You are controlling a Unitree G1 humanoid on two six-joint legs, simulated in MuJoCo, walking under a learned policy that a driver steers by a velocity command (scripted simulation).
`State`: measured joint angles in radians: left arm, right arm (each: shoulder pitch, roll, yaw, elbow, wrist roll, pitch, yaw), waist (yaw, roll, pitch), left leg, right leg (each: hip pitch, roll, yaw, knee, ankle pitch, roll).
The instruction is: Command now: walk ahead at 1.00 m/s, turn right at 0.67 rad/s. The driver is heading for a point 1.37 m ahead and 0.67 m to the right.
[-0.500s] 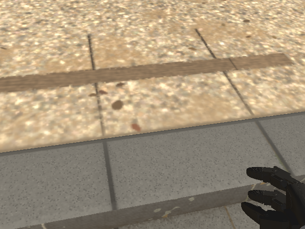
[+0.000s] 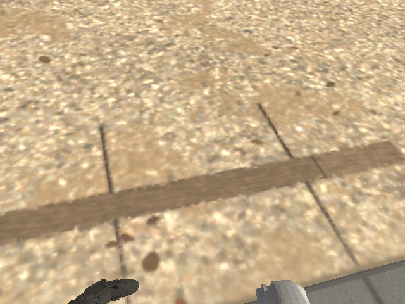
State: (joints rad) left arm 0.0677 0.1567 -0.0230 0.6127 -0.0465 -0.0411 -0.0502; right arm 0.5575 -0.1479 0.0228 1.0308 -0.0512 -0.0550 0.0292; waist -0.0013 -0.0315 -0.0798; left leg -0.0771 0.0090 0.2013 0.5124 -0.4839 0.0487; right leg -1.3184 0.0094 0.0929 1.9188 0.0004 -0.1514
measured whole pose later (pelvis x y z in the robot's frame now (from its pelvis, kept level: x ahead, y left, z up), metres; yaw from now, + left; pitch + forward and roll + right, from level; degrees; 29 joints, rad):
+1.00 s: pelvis +0.78 -0.23 +0.11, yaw -55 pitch +2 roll +1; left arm -0.03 0.22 0.01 0.49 -0.03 -0.04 -0.07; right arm 0.51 -0.23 -0.02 0.92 -0.01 -0.09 -0.02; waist -0.10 0.00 0.02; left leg 0.27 0.05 0.22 0.35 -0.50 -0.05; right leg -0.68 0.00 -0.08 0.76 -0.13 -0.17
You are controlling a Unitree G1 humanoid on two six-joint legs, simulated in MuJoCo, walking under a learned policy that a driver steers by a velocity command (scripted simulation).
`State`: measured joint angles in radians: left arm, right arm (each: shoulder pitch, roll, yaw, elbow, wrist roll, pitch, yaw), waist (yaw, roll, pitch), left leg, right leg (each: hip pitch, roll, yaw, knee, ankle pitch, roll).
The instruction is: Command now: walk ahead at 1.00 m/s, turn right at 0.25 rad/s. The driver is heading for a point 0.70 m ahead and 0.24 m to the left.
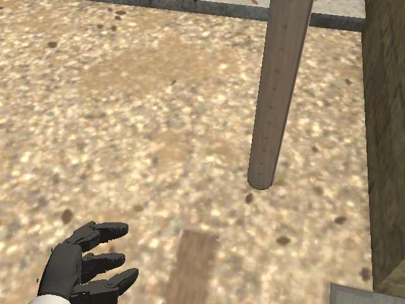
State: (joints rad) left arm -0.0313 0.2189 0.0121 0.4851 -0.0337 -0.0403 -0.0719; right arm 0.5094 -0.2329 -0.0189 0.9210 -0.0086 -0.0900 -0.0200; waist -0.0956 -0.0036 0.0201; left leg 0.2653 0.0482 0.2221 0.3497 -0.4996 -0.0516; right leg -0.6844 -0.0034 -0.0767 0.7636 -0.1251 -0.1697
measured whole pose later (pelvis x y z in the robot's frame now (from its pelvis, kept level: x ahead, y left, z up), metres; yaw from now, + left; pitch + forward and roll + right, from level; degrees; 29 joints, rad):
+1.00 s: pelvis +0.83 +0.15 +0.02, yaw +33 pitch +1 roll -1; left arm 0.09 0.21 0.02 0.70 0.02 -0.11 -0.03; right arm 0.25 -0.26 -0.05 0.73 0.00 0.02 -0.03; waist -0.01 0.02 0.07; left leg -0.35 -0.12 -0.17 1.31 -0.53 -0.04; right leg -0.49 0.09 0.00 0.51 -0.03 -0.06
